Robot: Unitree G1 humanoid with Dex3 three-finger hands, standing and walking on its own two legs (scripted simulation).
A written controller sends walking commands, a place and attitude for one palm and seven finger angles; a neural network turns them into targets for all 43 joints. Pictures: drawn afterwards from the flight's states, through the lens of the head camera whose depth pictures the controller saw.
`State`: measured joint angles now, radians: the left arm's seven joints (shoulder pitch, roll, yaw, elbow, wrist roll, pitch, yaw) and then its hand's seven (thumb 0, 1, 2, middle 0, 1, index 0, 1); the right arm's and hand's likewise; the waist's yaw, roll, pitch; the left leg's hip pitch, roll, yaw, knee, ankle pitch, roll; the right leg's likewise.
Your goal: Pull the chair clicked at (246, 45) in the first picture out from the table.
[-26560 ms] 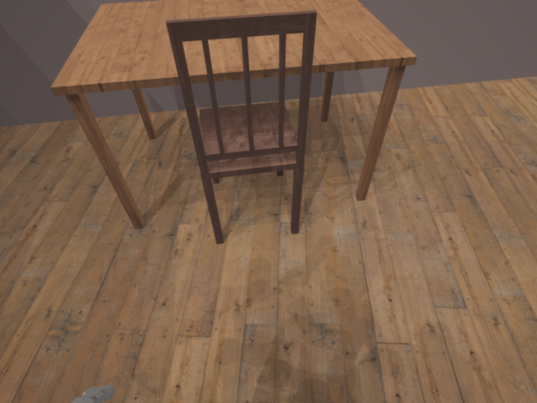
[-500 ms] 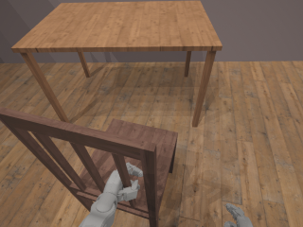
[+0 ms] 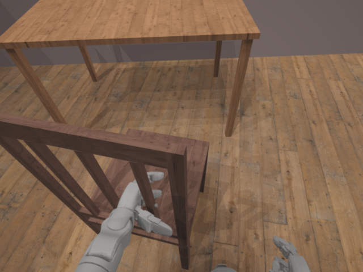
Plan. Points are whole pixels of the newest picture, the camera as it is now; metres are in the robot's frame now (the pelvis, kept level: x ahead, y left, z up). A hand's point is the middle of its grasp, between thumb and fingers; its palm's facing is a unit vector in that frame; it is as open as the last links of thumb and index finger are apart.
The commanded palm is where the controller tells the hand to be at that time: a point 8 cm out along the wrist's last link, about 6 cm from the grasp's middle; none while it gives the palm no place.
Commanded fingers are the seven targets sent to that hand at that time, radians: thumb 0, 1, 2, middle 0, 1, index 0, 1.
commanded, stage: open the thumb and straighten the fingers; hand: left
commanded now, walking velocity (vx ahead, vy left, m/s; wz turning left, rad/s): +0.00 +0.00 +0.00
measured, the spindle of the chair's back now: (109, 193) +0.31 +0.18 -0.02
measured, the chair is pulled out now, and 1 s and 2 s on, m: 0.61 0.61 0.61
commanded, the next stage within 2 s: draw the fingers out of the gap in 0.18 s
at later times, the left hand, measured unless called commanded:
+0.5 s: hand (150, 213) +0.26 +0.08 -0.03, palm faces -0.16 -0.98 -0.09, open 17.5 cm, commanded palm +0.24 +0.13 -0.01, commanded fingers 0.00 -0.55 0.20 0.00 0.00 0.00 0.00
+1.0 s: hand (141, 257) +0.17 +0.09 -0.03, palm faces -0.15 -0.99 -0.08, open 17.5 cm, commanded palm +0.16 +0.14 -0.01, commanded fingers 0.00 -0.55 0.20 0.00 0.00 0.00 0.00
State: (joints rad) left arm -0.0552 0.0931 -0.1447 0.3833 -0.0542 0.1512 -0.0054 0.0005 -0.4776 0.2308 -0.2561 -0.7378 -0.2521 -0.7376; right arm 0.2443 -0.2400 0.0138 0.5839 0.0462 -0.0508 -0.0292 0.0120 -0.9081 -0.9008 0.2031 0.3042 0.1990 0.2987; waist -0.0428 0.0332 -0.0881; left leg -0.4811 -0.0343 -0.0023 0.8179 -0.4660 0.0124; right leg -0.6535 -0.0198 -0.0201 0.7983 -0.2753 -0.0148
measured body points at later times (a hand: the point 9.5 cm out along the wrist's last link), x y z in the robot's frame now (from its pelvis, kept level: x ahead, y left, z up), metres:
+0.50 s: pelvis +0.01 +0.00 -0.01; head +0.04 -0.02 +0.44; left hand +0.27 +0.14 -0.02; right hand +0.17 -0.25 -0.10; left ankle -0.03 +0.11 -0.70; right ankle +0.07 -0.11 -0.70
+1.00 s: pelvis +0.01 +0.00 -0.02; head +0.03 -0.01 +0.43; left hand +0.17 +0.14 -0.02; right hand +0.20 -0.23 -0.08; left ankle -0.03 +0.11 -0.70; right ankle +0.07 -0.11 -0.70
